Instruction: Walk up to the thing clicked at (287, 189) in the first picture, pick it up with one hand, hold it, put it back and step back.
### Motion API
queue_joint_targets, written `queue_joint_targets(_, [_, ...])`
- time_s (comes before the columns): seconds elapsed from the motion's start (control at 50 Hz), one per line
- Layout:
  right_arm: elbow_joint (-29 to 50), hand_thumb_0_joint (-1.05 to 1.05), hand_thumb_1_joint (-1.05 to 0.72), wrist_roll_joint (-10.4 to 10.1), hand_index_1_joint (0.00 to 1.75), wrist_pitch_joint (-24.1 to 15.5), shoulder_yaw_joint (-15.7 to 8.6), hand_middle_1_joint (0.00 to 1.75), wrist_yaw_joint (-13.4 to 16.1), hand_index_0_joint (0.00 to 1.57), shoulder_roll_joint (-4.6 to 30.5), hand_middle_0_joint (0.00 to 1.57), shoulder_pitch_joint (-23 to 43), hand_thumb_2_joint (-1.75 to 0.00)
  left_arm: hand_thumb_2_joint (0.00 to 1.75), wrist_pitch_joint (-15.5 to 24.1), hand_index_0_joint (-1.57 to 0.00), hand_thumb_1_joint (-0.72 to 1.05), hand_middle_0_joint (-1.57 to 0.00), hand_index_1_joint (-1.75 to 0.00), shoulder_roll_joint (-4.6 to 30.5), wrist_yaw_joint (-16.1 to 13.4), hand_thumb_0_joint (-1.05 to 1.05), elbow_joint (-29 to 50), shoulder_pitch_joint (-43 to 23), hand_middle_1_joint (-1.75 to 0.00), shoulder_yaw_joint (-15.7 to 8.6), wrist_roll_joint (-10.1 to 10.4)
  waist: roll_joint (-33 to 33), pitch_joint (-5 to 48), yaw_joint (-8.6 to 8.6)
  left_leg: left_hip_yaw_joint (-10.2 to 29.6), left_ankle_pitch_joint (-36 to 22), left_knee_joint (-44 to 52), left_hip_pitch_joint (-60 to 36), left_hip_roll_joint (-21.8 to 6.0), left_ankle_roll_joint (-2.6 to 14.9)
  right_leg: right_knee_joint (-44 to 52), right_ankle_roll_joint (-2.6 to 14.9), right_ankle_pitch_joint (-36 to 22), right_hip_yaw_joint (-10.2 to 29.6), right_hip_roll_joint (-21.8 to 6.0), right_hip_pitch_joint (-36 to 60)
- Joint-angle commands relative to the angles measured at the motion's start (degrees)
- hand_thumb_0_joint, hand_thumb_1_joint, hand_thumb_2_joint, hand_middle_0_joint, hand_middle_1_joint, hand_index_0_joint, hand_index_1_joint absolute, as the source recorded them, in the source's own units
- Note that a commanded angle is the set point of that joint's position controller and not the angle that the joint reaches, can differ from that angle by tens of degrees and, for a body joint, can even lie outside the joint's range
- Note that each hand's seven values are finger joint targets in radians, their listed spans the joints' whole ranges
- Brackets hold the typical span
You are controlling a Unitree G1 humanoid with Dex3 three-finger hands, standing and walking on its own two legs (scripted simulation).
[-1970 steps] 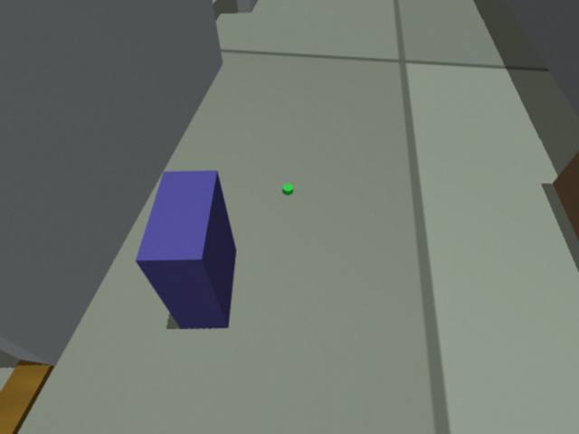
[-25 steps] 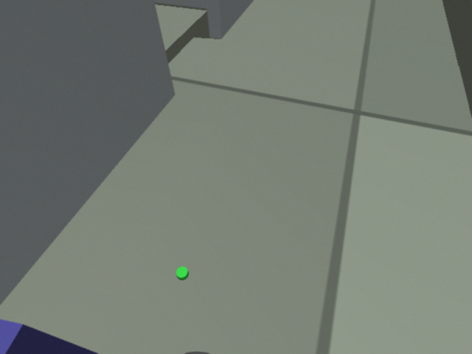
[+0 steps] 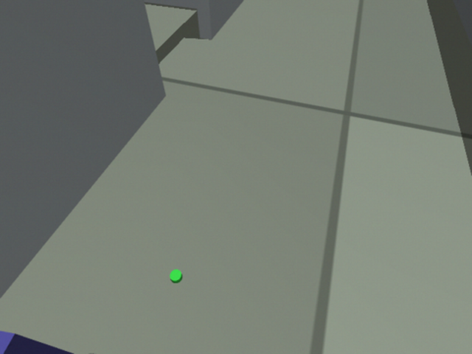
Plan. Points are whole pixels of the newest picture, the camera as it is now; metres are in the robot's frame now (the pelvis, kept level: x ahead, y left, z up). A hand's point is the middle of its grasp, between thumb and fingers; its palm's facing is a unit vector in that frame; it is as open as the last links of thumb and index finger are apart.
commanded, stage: stand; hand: left
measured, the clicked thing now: (176, 276) +0.51 +0.28 -0.77
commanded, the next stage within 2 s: walk up in 0.24 s
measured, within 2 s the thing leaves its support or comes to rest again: neither
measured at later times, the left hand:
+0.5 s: hand out of the picture +0.06 +0.27 -0.17, palm faces +0.00 -0.91 -0.41, open 7.4 cm
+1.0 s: hand out of the picture -0.06 +0.28 -0.17, palm faces +0.06 -0.91 -0.41, open 7.4 cm
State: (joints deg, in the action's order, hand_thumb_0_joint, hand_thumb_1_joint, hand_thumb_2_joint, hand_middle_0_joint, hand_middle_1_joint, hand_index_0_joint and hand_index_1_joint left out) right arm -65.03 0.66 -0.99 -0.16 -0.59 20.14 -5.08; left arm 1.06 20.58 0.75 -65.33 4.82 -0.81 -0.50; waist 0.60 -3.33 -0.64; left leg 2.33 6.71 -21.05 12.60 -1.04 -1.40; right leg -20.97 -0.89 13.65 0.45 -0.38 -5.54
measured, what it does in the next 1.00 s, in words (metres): walks backwards: left foot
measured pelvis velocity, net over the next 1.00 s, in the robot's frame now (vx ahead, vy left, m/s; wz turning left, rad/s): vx -0.16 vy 0.00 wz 0.07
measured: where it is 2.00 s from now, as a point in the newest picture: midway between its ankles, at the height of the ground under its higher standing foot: outside the picture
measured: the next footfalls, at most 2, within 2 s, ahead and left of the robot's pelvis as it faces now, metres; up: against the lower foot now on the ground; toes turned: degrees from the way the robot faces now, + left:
left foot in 0.88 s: -0.13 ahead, +0.12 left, +0.00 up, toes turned +2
right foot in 1.22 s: -0.25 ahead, -0.12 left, +0.00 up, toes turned +3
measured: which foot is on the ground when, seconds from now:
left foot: down 0.00-0.54, up 0.56-0.86, down 0.88-1.00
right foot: down 0.00-0.90, up 0.92-1.00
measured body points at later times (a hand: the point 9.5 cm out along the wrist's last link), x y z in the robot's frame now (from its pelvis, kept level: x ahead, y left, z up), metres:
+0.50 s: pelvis -0.04 -0.01 -0.02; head +0.03 -0.02 +0.42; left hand +0.06 +0.31 -0.14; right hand +0.09 -0.33 -0.15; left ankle +0.05 +0.13 -0.74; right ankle -0.05 -0.12 -0.74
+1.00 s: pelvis -0.16 +0.00 -0.02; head -0.08 +0.02 +0.42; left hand -0.06 +0.33 -0.14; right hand -0.03 -0.30 -0.14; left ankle -0.17 +0.12 -0.74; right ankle -0.13 -0.13 -0.69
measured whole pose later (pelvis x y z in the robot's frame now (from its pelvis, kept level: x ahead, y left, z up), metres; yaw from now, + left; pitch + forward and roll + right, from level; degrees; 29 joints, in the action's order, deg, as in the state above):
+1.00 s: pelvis -0.16 +0.00 -0.02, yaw +4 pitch -1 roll +0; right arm -51.7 1.9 3.6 -2.4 -0.1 20.7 -5.6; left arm -3.6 22.3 -2.3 -47.6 6.1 -4.1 -0.5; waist -0.9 -11.8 -0.1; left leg 2.0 19.9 -37.2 16.0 1.0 1.0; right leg -60.6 0.4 29.9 6.3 3.7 -28.6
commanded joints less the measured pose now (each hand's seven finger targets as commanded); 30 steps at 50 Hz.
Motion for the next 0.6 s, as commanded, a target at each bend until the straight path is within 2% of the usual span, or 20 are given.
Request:
queue_joint_targets(0.0, [3.1,0.00,-0.90,-0.2,0.30,-1.4,-2.1,0.30,0.8,0.20,12.2,0.20,2.9,-0.90,0.90,1.1,-0.20,0.90,-0.20,-0.30,11.9,-0.8,0.00,3.1,-2.5,-0.30,-2.2,0.3,-0.9,7.0,0.27,4.6,-7.8,1.3,-6.3,-6.3,2.46,4.4,1.46,-8.3,4.9,-6.5,-1.3])
queue_joint_targets(0.1, [2.7,0.00,-0.90,-0.3,0.30,-1.0,-2.1,0.30,0.8,0.20,12.1,0.20,3.5,-0.90,0.90,1.0,-0.20,0.90,-0.20,-0.30,12.2,-1.0,0.00,2.9,-2.6,-0.30,-2.2,0.2,-0.8,5.8,0.18,4.7,-6.1,2.0,-5.3,-6.1,2.16,5.4,1.40,-6.4,4.8,-6.6,-1.0])
queue_joint_targets(0.14, [2.8,0.00,-0.90,-0.4,0.30,-0.8,-2.1,0.30,0.7,0.20,11.9,0.20,3.8,-0.90,0.90,1.0,-0.20,0.90,-0.20,-0.30,12.1,-1.0,0.00,2.6,-1.6,-0.30,-2.0,0.2,-1.1,5.2,0.05,4.5,-2.7,2.2,-6.8,-5.8,2.16,6.6,1.41,-3.5,5.0,-6.5,-3.7])
queue_joint_targets(0.2, [2.6,0.00,-0.90,-0.3,0.30,-0.8,-2.1,0.30,0.7,0.20,12.4,0.20,4.2,-0.90,0.90,1.0,-0.20,0.90,-0.20,-0.30,11.9,-1.0,0.00,2.9,-1.9,-0.30,-2.0,0.2,-0.1,5.6,0.20,4.5,-4.9,1.9,-6.5,-6.1,2.29,6.3,1.44,-5.7,5.0,-6.7,-2.2])
queue_joint_targets(0.22, [2.0,0.00,-0.90,-0.6,0.30,0.3,-2.7,0.30,0.7,0.20,15.0,0.20,5.0,-0.90,0.90,0.1,-0.20,0.90,-0.20,-0.30,14.5,-1.7,0.00,3.6,-2.2,-0.30,-4.1,1.1,0.2,-2.0,0.46,4.8,-17.2,-2.6,-1.2,-5.2,3.36,0.6,1.87,-17.3,4.2,-5.8,-5.8])
queue_joint_targets(0.24, [2.9,0.00,-0.90,-1.1,0.30,0.6,-2.6,0.30,0.9,0.20,14.1,0.20,4.5,-0.90,0.90,-0.3,-0.20,0.90,-0.20,-0.30,14.0,-2.0,0.00,4.3,-0.1,-0.30,-4.3,1.4,0.4,0.7,0.76,3.9,-23.3,-4.5,-2.5,-5.8,3.96,-1.6,2.03,-21.3,2.6,-5.6,-4.5])
queue_joint_targets(0.26, [3.6,0.00,-0.90,-1.3,0.30,0.8,-2.8,0.30,0.8,0.20,14.1,0.20,3.9,-0.90,0.90,-0.5,-0.20,0.90,-0.20,-0.30,13.7,-2.1,0.00,5.0,0.6,-0.30,-4.4,1.3,-0.1,5.0,0.66,3.7,-26.8,-6.0,-4.6,-6.4,4.86,-3.7,2.32,-23.3,2.2,-5.4,-2.9])
queue_joint_targets(0.3, [5.3,0.00,-0.90,-1.3,0.30,1.3,-3.6,0.30,0.9,0.20,15.0,0.20,2.9,-0.90,0.90,-1.3,-0.20,0.90,-0.20,-0.30,13.3,-2.1,0.00,7.0,0.0,-0.30,-4.7,1.4,1.7,9.7,0.35,4.7,-26.8,-6.1,-4.6,-7.8,6.43,-9.1,2.95,-19.0,1.1,-3.9,-2.1])
queue_joint_targets(0.32, [6.0,0.00,-0.90,-1.2,0.30,1.6,-4.0,0.30,0.8,0.20,15.5,0.20,3.6,-0.90,0.90,-1.7,-0.20,0.90,-0.20,-0.30,12.4,-2.0,0.00,7.5,0.8,-0.30,-4.6,1.4,3.8,10.3,0.82,6.2,-24.9,-5.4,-3.7,-8.8,7.29,-11.5,3.01,-15.7,0.6,-2.8,-2.6])
queue_joint_targets(0.36, [7.5,0.00,-0.90,-0.8,0.30,2.3,-4.7,0.30,1.0,0.20,16.9,0.20,3.9,-0.90,0.90,-2.6,-0.20,0.90,-0.20,-0.30,11.5,-2.0,0.00,8.5,1.3,-0.30,-4.3,1.1,6.6,10.7,0.56,9.2,-20.7,-3.1,-0.9,-11.0,9.95,-17.1,2.88,-7.8,0.5,-0.3,-3.8])
queue_joint_targets(0.42, [11.1,0.00,-0.90,-0.2,0.30,2.9,-5.5,0.30,1.2,0.20,17.7,0.20,7.1,-0.90,0.90,-3.4,-0.20,0.90,-0.20,-0.30,10.7,-1.8,0.00,8.4,7.0,-0.30,-4.8,0.5,11.8,11.3,2.46,13.1,-13.1,-1.9,5.5,-15.0,13.71,-26.2,3.38,9.5,0.1,1.8,-3.5])
queue_joint_targets(0.44, [12.3,0.00,-0.90,0.1,0.30,3.1,-5.6,0.30,1.3,0.20,17.6,0.20,8.5,-0.90,0.90,-3.6,-0.20,0.90,-0.20,-0.30,10.8,-1.7,0.00,8.3,8.7,-0.30,-5.1,0.4,11.2,11.1,3.19,12.6,-9.4,-2.9,8.6,-14.8,14.07,-26.8,3.69,11.1,0.5,1.4,-3.0])
queue_joint_targets(0.46, [13.1,0.00,-0.90,0.2,0.30,3.4,-5.7,0.30,1.3,0.20,17.2,0.20,9.8,-0.90,0.90,-3.5,-0.20,0.90,-0.20,-0.30,10.8,-1.6,0.00,8.1,10.9,-0.30,-5.5,0.1,10.4,9.9,4.45,12.1,-6.3,-5.5,10.7,-13.5,12.86,-23.4,4.44,9.8,0.9,0.2,-2.6])
queue_joint_targets(0.48, [13.7,0.00,-0.90,0.1,0.30,3.7,-5.3,0.30,1.3,0.20,15.8,0.20,10.5,-0.90,0.90,-3.2,-0.20,0.90,-0.20,-0.30,11.2,-1.7,0.00,8.4,11.5,-0.30,-5.6,-0.1,6.2,8.2,5.14,9.7,-2.9,-12.2,9.5,-9.1,10.13,-13.2,5.64,6.9,3.9,-2.4,-5.5])
queue_joint_targets(0.5, [14.2,0.00,-0.90,-0.8,0.30,3.9,-4.8,0.30,1.4,0.20,13.2,0.20,10.1,-0.90,0.90,-2.4,-0.20,0.90,-0.20,-0.30,15.1,-1.8,0.00,9.9,10.2,-0.30,-6.3,-1.2,-6.2,4.5,4.88,6.0,6.7,-23.2,13.6,1.0,5.11,-1.3,6.94,-4.7,16.8,-11.2,-8.5])
queue_joint_targets(0.52, [14.7,0.00,-0.90,-0.5,0.30,4.0,-4.0,0.30,1.8,0.20,10.6,0.20,7.8,-0.90,0.90,-2.2,-0.20,0.90,-0.20,-0.30,19.6,-1.7,0.00,12.4,5.8,-0.30,-7.5,-1.2,-12.7,1.6,2.68,4.0,24.8,-35.2,18.5,9.3,2.05,2.4,11.52,-15.8,25.1,-19.0,-10.3])
queue_joint_targets(0.54, [14.7,0.00,-0.90,-0.2,0.30,4.2,-4.2,0.30,2.5,0.20,11.1,0.20,4.0,-0.90,0.90,-1.8,-0.20,0.90,-0.20,-0.30,22.1,-2.0,0.00,15.5,2.4,-0.30,-7.9,-1.9,-14.4,2.5,2.93,7.9,29.1,-43.6,17.6,7.0,2.07,2.1,18.25,-20.8,30.6,-24.4,-14.6])
queue_joint_targets(0.56, [14.2,0.00,-0.90,-0.6,0.30,4.4,-5.0,0.30,2.5,0.20,13.6,0.20,2.8,-0.90,0.90,-1.6,-0.20,0.90,-0.20,-0.30,20.8,-2.3,0.00,16.9,-0.2,-0.30,-7.9,-1.5,-11.0,3.7,1.57,9.9,27.0,-49.3,14.9,6.3,2.00,1.2,18.47,-20.6,27.2,-23.1,-17.0])
queue_joint_targets(0.58, [13.3,0.00,-0.90,-1.0,0.30,4.3,-5.6,0.30,2.4,0.20,14.3,0.20,0.0,-0.90,0.90,-1.4,-0.20,0.90,-0.20,-0.30,18.4,-2.6,0.00,17.8,-4.2,-0.30,-7.3,-1.6,-7.2,3.9,-1.16,10.2,23.8,-51.6,15.0,6.6,2.01,-2.3,15.74,-23.8,19.3,-18.5,-13.9])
